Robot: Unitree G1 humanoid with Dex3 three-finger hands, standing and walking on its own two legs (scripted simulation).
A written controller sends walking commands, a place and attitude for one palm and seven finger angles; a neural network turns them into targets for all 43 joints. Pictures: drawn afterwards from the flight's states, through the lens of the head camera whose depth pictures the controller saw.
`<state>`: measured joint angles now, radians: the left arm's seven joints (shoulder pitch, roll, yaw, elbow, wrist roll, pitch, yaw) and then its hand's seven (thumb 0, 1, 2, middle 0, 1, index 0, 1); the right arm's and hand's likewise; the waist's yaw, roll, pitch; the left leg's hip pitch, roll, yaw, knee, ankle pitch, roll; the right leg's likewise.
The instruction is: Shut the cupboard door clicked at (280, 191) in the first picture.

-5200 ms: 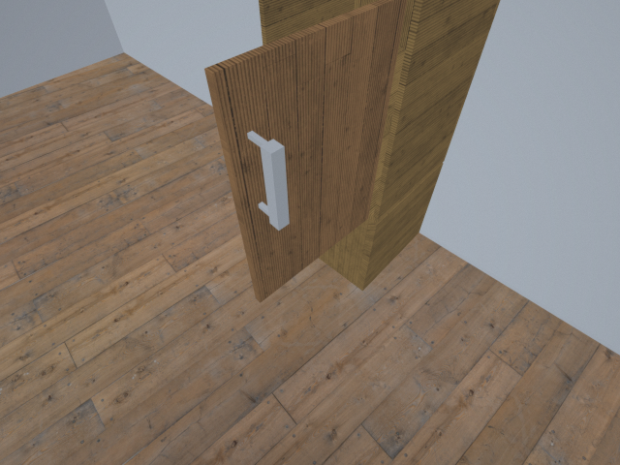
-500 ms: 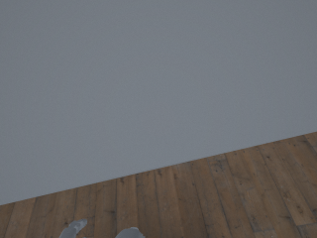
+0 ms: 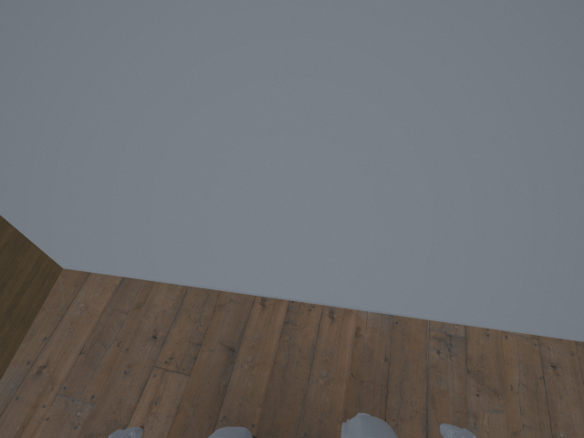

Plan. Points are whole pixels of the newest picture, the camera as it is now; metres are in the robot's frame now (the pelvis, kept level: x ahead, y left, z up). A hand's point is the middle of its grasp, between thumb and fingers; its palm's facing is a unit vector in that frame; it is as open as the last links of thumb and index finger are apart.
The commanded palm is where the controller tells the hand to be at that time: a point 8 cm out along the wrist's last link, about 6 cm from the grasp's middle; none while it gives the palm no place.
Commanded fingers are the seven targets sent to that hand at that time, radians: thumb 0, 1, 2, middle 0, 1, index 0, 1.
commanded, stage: turn to face it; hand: left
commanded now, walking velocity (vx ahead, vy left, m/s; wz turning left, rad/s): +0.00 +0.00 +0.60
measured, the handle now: out of the picture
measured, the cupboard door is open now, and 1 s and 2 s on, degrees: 86 86 86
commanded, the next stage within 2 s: none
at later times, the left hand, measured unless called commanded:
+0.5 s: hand out of the picture +0.01 +0.18 -0.18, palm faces +0.33 -0.92 -0.21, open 7.3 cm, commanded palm none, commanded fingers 0.00 0.90 0.90 -0.20 -0.30 -0.20 -0.30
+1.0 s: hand out of the picture -0.03 +0.13 -0.15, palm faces +0.58 -0.78 -0.24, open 7.4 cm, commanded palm none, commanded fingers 0.00 0.90 0.90 -0.20 -0.30 -0.20 -0.30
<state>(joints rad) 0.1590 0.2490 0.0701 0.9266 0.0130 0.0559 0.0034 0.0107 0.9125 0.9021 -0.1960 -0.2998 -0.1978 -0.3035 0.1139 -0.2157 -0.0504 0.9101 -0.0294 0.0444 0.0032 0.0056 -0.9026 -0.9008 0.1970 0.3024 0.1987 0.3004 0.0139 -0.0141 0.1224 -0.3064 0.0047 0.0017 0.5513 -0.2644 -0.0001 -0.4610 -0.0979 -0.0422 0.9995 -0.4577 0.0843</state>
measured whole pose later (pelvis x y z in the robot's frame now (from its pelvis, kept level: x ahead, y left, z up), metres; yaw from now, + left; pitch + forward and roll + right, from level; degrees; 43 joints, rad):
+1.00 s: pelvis +0.02 -0.07 +0.01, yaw +37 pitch +0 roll +2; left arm 0.19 0.19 0.03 0.89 0.03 0.01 0.01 0.01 0.91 0.90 -0.20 -0.30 -0.20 -0.30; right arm 0.13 -0.25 -0.08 0.93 -0.02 0.09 0.03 0.01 -0.91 -0.90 0.19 0.30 0.19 0.30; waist -0.02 -0.02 0.12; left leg -0.42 0.01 0.06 0.89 -0.46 -0.06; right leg -0.22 -0.14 -0.18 0.53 -0.31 0.02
